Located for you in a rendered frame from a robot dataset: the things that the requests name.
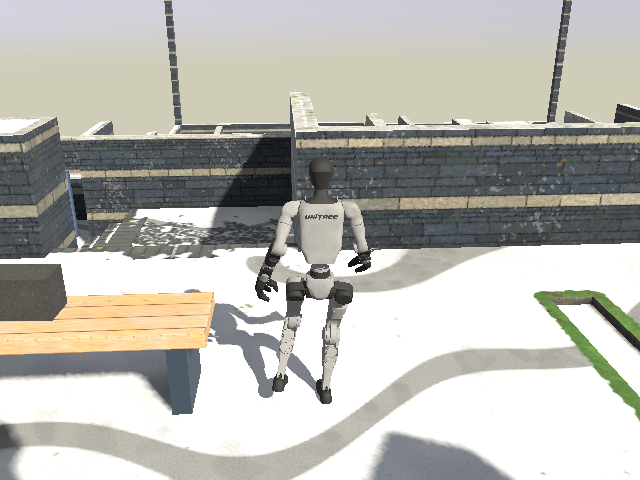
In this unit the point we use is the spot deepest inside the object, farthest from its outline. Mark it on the right robot shin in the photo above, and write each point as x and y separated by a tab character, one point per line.
329	358

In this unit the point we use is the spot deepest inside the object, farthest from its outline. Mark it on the left robot shin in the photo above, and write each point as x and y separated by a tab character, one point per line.
286	346

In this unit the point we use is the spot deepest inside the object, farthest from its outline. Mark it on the left robot hand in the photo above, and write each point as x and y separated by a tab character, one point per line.
260	286

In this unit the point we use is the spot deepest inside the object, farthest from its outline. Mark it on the robot right forearm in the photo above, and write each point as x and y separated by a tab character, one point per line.
365	257

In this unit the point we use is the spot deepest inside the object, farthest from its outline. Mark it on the robot left forearm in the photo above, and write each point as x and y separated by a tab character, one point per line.
269	265

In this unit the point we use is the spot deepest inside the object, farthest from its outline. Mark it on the right robot hand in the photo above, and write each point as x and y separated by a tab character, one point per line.
355	261

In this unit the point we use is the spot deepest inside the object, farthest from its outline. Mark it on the right robot upper arm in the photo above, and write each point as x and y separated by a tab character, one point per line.
352	211

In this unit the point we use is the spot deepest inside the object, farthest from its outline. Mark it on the left robot upper arm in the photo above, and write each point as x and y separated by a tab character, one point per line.
288	211

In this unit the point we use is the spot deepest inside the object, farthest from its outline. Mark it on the robot shin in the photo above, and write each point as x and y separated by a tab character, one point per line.
329	358
286	346

